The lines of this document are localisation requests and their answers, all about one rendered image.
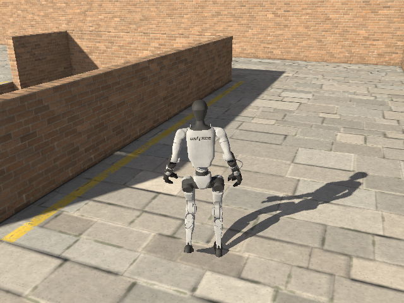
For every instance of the robot right shin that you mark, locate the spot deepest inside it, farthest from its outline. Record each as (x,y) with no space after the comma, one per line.
(218,227)

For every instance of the robot left shin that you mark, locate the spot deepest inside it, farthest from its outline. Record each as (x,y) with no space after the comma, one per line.
(189,224)

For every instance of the robot left hand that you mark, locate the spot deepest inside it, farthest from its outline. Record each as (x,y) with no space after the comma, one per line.
(166,177)

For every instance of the left robot upper arm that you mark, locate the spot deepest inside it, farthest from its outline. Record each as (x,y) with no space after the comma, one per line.
(177,145)

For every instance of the left robot forearm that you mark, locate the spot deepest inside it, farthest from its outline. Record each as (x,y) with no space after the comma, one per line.
(170,166)

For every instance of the right robot forearm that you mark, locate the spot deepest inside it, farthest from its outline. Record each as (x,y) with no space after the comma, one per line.
(233,165)

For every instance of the robot right hand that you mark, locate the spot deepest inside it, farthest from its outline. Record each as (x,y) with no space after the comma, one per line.
(235,177)

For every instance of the robot shin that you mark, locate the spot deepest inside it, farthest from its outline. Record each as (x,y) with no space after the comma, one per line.
(189,224)
(218,227)

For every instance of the right robot upper arm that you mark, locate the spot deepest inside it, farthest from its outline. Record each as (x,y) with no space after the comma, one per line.
(224,142)

